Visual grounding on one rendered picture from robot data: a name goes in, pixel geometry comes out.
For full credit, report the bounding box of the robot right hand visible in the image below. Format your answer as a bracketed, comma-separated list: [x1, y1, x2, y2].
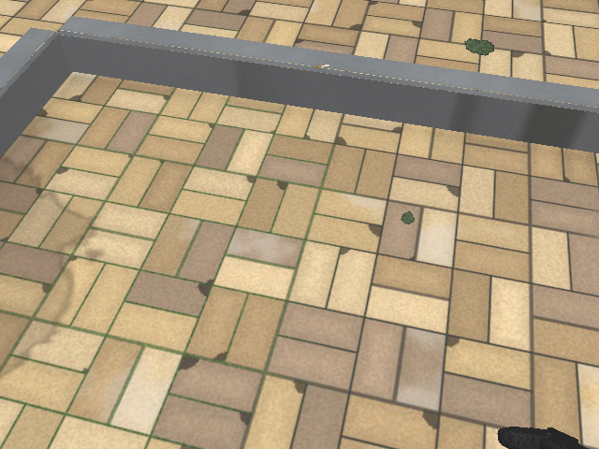
[497, 427, 589, 449]

